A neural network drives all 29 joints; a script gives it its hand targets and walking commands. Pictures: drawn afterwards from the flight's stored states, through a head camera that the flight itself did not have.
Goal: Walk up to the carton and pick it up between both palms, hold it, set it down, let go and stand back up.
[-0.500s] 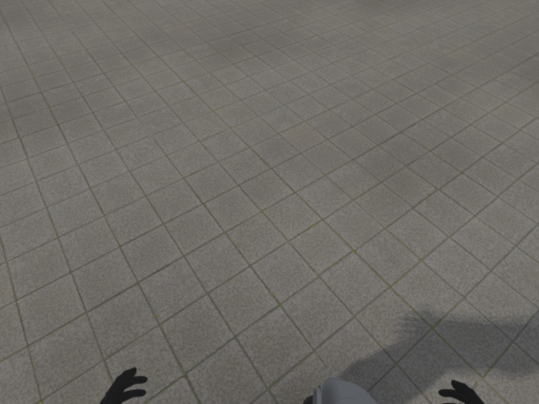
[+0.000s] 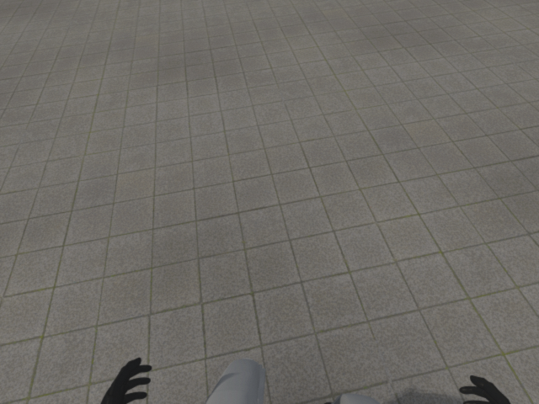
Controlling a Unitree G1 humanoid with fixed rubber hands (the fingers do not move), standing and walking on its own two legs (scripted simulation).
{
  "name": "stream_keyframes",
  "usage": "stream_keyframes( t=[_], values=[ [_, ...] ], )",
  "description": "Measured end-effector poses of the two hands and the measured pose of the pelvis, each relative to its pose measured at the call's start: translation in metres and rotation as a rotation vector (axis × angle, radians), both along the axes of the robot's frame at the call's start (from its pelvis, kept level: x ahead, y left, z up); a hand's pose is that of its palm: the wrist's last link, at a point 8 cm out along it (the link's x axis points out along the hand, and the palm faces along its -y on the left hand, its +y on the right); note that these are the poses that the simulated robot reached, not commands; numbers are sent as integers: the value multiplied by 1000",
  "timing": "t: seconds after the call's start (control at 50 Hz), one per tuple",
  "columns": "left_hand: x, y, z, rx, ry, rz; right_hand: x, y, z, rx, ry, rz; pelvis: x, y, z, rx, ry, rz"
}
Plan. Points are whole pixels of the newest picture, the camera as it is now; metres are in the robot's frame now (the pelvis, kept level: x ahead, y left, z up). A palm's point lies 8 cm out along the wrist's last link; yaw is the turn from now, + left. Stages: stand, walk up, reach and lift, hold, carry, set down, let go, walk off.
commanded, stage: walk up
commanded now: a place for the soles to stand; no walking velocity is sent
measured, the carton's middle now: out of the picture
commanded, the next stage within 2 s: none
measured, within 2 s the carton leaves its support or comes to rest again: neither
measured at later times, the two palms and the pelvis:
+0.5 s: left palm out of the picture -0.19 +0.32 -0.10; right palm out of the picture +0.08 -0.18 -0.11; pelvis -0.14 +0.03 -0.01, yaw +28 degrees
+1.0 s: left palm out of the picture -0.44 +0.28 -0.12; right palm out of the picture +0.02 -0.06 -0.11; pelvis -0.25 +0.05 -0.01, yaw +57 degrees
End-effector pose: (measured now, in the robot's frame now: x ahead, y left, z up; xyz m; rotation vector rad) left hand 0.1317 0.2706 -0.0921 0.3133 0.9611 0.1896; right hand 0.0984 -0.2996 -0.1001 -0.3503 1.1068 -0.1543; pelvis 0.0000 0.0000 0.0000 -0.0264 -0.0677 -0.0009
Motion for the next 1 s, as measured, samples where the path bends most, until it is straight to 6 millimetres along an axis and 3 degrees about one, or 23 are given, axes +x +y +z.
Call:
stream_keyframes(
  t=[0.08, 0.2, 0.3, 0.44, 0.54, 0.68, 0.78, 0.84, 0.92, 1.0],
  values=[
    [-42, 16, -4, 2, -26, 55, -17, 17, -5, 25, 41, 50, -28, 7, -3, 0, -8, 86],
    [-128, 60, -31, -20, 20, 186, -39, 56, -8, 30, 13, 115, -68, 28, -16, 16, 3, 217],
    [-197, 73, -29, -53, 47, 331, -55, 75, 3, -4, 49, 203, -92, 30, -6, 11, 18, 310],
    [-287, 58, -19, -16, 75, 463, -23, 96, -4, 31, -25, 373, -125, 29, -10, 22, 36, 418],
    [-351, 45, -6, 20, 89, 564, -16, 131, -6, 46, -12, 551, -151, 28, -2, -2, 7, 538],
    [-423, 43, -8, 29, 43, 718, -33, 174, -5, 82, 43, 710, -186, 30, -2, -13, -11, 698],
    [-488, 46, -33, 1, 64, 806, -51, 212, -6, 84, 15, 775, -217, 43, -15, -13, -6, 800],
    [-523, 40, -44, -56, 97, 882, -68, 224, -4, 75, 4, 775, -231, 47, -15, 14, 2, 844],
    [-550, 28, -37, -91, 94, 958, -80, 229, 0, 19, 40, 822, -242, 51, -7, 11, 18, 921],
    [-572, 11, -25, -69, 86, 1011, -76, 242, -5, 20, 55, 889, -249, 54, -6, 14, 35, 990]
  ],
)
